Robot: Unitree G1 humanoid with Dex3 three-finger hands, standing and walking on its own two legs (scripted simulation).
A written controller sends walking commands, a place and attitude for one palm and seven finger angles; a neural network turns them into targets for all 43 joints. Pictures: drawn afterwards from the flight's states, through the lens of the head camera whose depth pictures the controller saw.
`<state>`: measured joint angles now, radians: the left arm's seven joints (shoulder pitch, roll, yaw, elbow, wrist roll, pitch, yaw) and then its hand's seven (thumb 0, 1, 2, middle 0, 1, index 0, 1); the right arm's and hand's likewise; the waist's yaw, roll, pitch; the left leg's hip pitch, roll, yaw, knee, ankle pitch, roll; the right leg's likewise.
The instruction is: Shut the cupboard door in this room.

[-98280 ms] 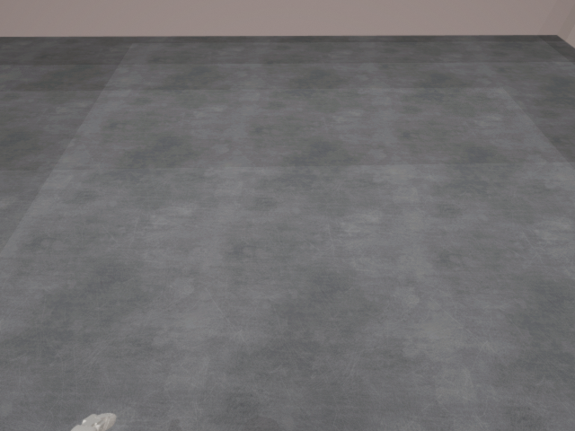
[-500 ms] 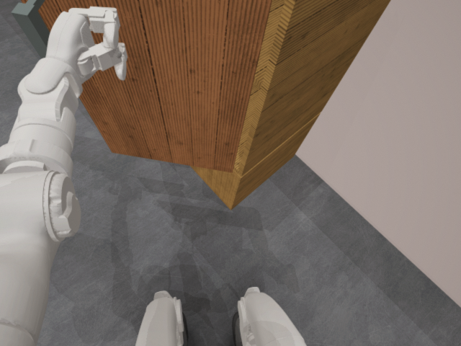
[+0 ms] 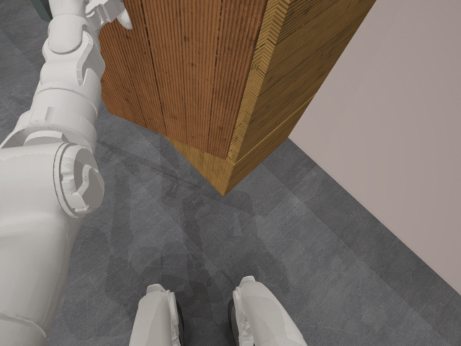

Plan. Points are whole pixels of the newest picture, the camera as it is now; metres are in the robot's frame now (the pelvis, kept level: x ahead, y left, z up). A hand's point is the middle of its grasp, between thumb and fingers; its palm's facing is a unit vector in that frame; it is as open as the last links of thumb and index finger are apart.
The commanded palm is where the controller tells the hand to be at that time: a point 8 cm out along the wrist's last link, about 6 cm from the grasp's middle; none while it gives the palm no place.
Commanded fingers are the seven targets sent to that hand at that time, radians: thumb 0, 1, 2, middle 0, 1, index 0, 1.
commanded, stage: pull the fist back off the door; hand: left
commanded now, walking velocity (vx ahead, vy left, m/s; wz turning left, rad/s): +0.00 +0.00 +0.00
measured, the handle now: out of the picture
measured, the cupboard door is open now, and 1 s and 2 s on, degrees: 24 24 24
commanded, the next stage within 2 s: draw the hand back to the body in 0.74 s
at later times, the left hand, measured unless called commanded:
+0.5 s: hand (133, 39) +0.54 +0.07 +0.13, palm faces +0.12 -0.99 -0.02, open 3.1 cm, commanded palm +0.49 +0.12 +0.13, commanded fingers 0.00 0.90 0.90 -1.30 -1.50 -1.30 -1.50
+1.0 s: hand (124, 63) +0.48 +0.08 +0.15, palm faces +0.11 -0.99 -0.01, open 3.1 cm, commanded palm +0.43 +0.14 +0.15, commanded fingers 0.00 0.90 0.90 -1.30 -1.50 -1.30 -1.50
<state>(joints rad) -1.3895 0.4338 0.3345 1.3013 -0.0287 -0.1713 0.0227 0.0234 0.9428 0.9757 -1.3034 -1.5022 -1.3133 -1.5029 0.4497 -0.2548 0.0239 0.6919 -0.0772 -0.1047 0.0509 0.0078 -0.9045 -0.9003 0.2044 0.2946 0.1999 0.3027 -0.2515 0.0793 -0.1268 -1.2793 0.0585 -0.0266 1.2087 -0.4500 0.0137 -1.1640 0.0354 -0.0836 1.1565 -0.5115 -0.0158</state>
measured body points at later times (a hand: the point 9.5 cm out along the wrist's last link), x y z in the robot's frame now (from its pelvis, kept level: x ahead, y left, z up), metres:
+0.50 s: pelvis +0.03 -0.02 +0.05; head +0.14 -0.03 +0.48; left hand +0.53 +0.12 +0.13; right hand +0.02 -0.28 -0.08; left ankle +0.05 +0.11 -0.63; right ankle +0.01 -0.12 -0.63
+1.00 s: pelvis +0.02 -0.02 +0.05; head +0.09 -0.04 +0.49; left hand +0.47 +0.13 +0.15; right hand +0.08 -0.27 -0.08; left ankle +0.05 +0.11 -0.63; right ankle +0.01 -0.12 -0.63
